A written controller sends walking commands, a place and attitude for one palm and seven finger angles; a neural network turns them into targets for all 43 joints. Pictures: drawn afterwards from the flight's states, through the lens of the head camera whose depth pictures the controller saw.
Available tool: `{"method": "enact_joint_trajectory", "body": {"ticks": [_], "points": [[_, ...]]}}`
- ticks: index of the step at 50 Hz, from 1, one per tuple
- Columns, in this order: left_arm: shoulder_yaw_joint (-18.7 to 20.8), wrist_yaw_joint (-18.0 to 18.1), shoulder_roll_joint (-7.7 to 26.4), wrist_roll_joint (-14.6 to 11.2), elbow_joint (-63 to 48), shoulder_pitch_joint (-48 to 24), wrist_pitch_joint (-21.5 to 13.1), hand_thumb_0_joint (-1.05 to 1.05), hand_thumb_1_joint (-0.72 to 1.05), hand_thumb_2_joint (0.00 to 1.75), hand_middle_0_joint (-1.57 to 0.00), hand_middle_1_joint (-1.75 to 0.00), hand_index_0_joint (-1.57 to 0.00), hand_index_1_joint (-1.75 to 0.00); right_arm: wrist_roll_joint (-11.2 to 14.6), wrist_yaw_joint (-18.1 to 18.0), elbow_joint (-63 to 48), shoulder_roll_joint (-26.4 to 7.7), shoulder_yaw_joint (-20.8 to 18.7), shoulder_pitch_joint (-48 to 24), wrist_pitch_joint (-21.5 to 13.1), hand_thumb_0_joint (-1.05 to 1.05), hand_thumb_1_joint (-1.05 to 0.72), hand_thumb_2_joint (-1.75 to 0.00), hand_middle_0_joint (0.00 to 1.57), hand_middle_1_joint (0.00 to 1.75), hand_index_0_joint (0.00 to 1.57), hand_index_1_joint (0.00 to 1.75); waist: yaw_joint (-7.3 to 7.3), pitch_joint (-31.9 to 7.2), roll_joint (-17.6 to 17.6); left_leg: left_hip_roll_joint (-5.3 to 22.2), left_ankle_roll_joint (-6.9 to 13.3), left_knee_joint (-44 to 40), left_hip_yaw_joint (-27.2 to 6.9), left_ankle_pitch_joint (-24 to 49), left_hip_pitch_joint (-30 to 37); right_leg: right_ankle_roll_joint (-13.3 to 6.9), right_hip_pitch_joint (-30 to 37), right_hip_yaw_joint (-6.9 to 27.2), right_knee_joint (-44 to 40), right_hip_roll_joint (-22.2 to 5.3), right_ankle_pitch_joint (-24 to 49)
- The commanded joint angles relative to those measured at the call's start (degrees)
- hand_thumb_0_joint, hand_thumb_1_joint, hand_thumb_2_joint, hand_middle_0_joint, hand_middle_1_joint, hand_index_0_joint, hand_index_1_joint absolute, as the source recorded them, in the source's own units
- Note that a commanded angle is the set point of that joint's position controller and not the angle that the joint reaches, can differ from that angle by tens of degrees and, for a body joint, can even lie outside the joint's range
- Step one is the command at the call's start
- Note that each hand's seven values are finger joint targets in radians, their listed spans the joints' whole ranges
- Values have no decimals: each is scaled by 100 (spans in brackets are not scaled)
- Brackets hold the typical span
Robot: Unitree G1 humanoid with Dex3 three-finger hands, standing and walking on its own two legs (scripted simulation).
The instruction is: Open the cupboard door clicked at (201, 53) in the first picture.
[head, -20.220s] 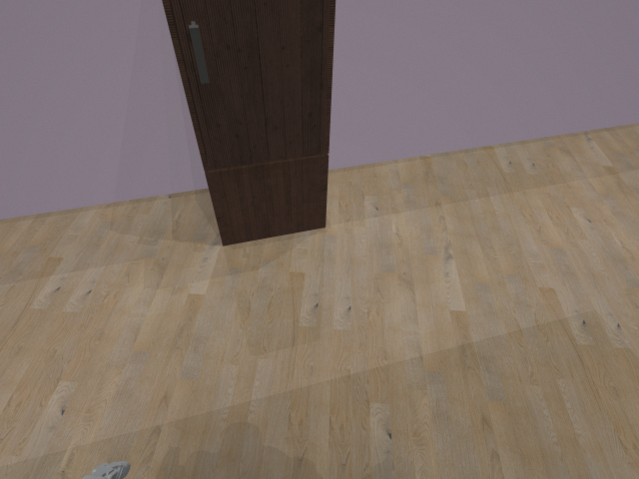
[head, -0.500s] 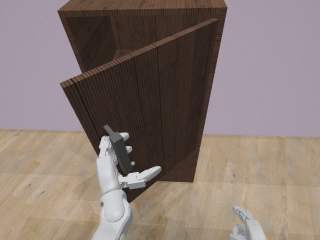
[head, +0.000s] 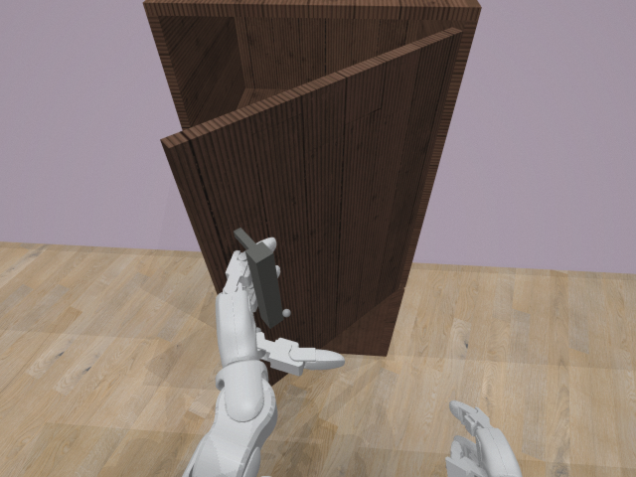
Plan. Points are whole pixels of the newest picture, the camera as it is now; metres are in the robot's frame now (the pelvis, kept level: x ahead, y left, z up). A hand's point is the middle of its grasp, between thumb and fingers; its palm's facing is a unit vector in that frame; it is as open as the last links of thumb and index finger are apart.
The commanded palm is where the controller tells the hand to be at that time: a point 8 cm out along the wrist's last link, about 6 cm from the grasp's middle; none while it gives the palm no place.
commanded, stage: slide the hand sideways off the handle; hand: left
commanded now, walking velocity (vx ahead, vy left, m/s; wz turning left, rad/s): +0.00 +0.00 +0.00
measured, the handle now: (257, 278) +0.34 +0.10 +0.08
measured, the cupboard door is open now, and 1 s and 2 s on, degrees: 43 45 45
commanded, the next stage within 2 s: draw the hand back to the body in 1.14 s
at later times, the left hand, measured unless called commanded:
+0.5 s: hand (272, 352) +0.24 +0.07 +0.08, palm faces -0.09 -1.00 -0.01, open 16.1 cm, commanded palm +0.22 +0.14 +0.08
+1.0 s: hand (218, 386) +0.20 +0.12 +0.08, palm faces +0.00 -1.00 -0.04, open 16.3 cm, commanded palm +0.17 +0.18 +0.08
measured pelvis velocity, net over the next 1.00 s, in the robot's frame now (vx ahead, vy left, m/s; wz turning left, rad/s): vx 0.02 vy -0.01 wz -0.01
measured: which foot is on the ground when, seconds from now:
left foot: down 0.00-1.00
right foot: down 0.00-1.00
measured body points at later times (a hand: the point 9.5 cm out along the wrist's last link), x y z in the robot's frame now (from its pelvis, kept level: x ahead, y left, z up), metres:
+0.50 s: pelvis -0.01 +0.01 +0.00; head +0.00 +0.00 +0.45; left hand +0.24 +0.13 +0.08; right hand +0.16 -0.21 -0.07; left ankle +0.04 +0.13 -0.70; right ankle -0.01 -0.10 -0.70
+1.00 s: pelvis +0.02 -0.01 -0.01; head +0.04 -0.03 +0.44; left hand +0.20 +0.18 +0.08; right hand +0.20 -0.23 -0.08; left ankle +0.04 +0.13 -0.70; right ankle -0.01 -0.10 -0.70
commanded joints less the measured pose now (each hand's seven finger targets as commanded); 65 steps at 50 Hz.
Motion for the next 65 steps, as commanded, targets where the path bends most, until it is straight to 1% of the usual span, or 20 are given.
{"method": "enact_joint_trajectory", "body": {"ticks": [1, 4, 6, 8, 9, 12, 14, 17, 19, 22, 26, 30, 37, 39, 42, 45, 52, 55, 62, 65], "points": [[-625, -2008, 456, 144, -1741, -1884, -1011, 0, -50, 30, -15, -30, -15, -30, 131, -144, -1004, -678, -237, -218, -342, 0, -90, -90, 20, 30, 20, 30, -294, -1516, -139, -220, 310, -505, -114, 1183, 1100, -42, 101, 407, -713, 50, 1975], [-526, -2878, 367, -575, -1499, -1650, -1046, 0, -50, 30, -15, -30, -15, -30, 294, -229, -1125, -681, -130, -275, -527, 0, -90, -90, 20, 30, 20, 30, -341, -1120, -137, -205, 286, -627, -167, 690, 1042, -31, -10, 329, -898, 99, 1401], [-60, -2918, 383, -1111, -1397, -1392, -939, 0, -50, 30, -15, -30, -15, -30, 364, -293, -1183, -692, -91, -420, -669, 0, -90, -90, 20, 30, 20, 30, -217, -893, -461, -203, 227, -773, -203, 226, 901, 16, -16, 265, -1097, 151, 777], [330, -2723, 451, -1329, -1337, -1101, -821, 0, -50, 30, -15, -30, -15, -30, 387, -304, -1193, -701, -68, -509, -756, 0, -90, -90, 20, 30, 20, 30, -89, -768, -672, -204, 182, -905, -201, 36, 850, 34, 21, 236, -1221, 162, 420], [481, -2586, 526, -1341, -1333, -947, -782, 0, -50, 30, -15, -30, -15, -30, 378, -284, -1224, -706, -59, -562, -792, 0, -90, -90, 20, 30, 20, 30, 25, -724, -629, -218, 172, -975, -207, -47, 800, 26, 58, 216, -1218, 159, 274], [486, -2189, 514, -1044, -1440, -785, -796, 0, -50, 30, -15, -30, -15, -30, 325, -180, -1227, -685, -83, -447, -842, 0, -90, -90, 20, 30, 20, 30, 24, -635, -617, -185, 169, -1019, -172, 20, 804, 31, -41, 179, -1106, 155, 353], [699, -2015, 807, -789, -1454, -481, -833, 0, -50, 30, -15, -30, -15, -30, 291, -108, -1259, -706, -108, -398, -806, 0, -90, -90, 20, 30, 20, 30, 136, -656, -415, -184, 163, -1040, -148, 73, 732, -9, 18, 201, -1030, 149, 370], [744, -1972, 931, -620, -1649, -474, -924, 0, -50, 30, -15, -30, -15, -30, 256, -65, -1319, -683, -114, -387, -763, 0, -90, -90, 20, 30, 20, 30, 71, -608, -346, -188, 186, -967, -49, 24, 693, -6, -45, 281, -1055, 139, 311], [869, -2028, 1075, -635, -1739, -81, -958, 0, -50, 30, -15, -30, -15, -30, 259, -60, -1374, -697, -130, -380, -736, 0, -90, -90, 20, 30, 20, 30, 134, -628, -362, -177, 197, -955, -26, 65, 643, -23, 66, 325, -1102, 145, 324], [674, -2197, 869, -771, -2004, 17, -981, 0, -50, 30, -15, -30, -15, -30, 279, -70, -1442, -681, -113, -398, -753, 0, -90, -90, 20, 30, 20, 30, 45, -550, -191, -179, 193, -921, 2, 55, 700, -2, -5, 322, -1113, 158, 380], [731, -2381, 903, -939, -2371, 530, -990, 0, -50, 30, -15, -30, -15, -30, 295, -102, -1485, -698, -131, -324, -830, 0, -90, -90, 20, 30, 20, 30, 28, -726, -286, -176, 203, -844, -4, 334, 755, 24, 113, 294, -1039, 178, 790], [726, -2562, 975, -980, -2502, 962, -1029, 0, -50, 30, -15, -30, -15, -30, 309, -117, -1503, -742, -145, -254, -912, 0, -90, -90, 20, 30, 20, 30, -62, -471, -388, -179, 211, -748, -29, 361, 621, 61, -33, 298, -1001, 178, 895], [1120, -2937, 1343, -1133, -3027, 1863, -1198, 0, -50, 30, -15, -30, -15, -30, 308, -157, -1548, -764, -210, -60, -1053, 0, -90, -90, 20, 30, 20, 30, 13, -885, -363, -228, 228, -469, 2, 846, 543, 93, 184, 374, -762, 148, 1687], [1364, -3051, 1518, -1221, -2951, 2212, -1210, 0, -50, 30, -15, -30, -15, -30, 329, -181, -1525, -779, -223, -17, -1059, 0, -90, -90, 20, 30, 20, 30, 27, -775, -519, -236, 227, -414, -12, 867, 388, 111, 251, 432, -794, 142, 1761], [1372, -3214, 1507, -1310, -3201, 2247, -1278, 0, -50, 30, -15, -30, -15, -30, 345, -207, -1567, -774, -224, 3, -1108, 0, -90, -90, 20, 30, 20, 30, -25, -714, -216, -254, 220, -305, 1, 909, 363, 123, 92, 414, -695, 137, 1870], [1590, -3355, 1623, -1452, -3151, 2581, -1322, 0, -50, 30, -15, -30, -15, -30, 368, -235, -1557, -799, -262, 32, -1154, 0, -90, -90, 20, 30, 20, 30, -34, -656, -379, -247, 213, -196, -36, 877, 219, 156, 48, 473, -698, 130, 1892], [1830, -3778, 1792, -1703, -3369, 2947, -1455, 0, -50, 30, -15, -30, -15, -30, 406, -302, -1572, -806, -309, 87, -1228, 0, -90, -90, 20, 30, 20, 30, -23, -933, -300, -279, 204, 15, -60, 1038, 110, 231, 134, 569, -541, 58, 2384], [2015, -3928, 1886, -1807, -3297, 3273, -1470, 0, -50, 30, -15, -30, -15, -30, 434, -324, -1579, -794, -334, 51, -1215, 0, -90, -90, 20, 30, 20, 30, 29, -859, -351, -280, 202, 48, -76, 1061, 9, 234, 142, 552, -497, 59, 2432], [1836, -4002, 1806, -1881, -3385, 2963, -1524, 0, -50, 30, -15, -30, -15, -30, 449, -358, -1615, -846, -335, 69, -1316, 0, -90, -90, 20, 30, 20, 30, -66, -662, -317, -258, 211, 90, -138, 764, -55, 160, -316, 446, -484, 138, 1564], [1977, -3878, 2043, -1806, -3782, 2779, -1495, 0, -50, 30, -15, -30, -15, -30, 468, -377, -1682, -835, -320, 23, -1348, 0, -90, -90, 20, 30, 20, 30, 31, -878, 3, -247, 225, -9, -139, 698, 92, 96, -252, 426, -486, 153, 1218]]}}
